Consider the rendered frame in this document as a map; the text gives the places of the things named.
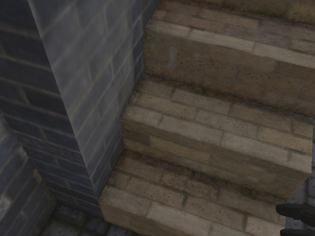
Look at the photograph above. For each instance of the right robot hand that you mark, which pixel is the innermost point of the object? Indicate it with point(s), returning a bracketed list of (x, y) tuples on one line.
[(304, 212)]

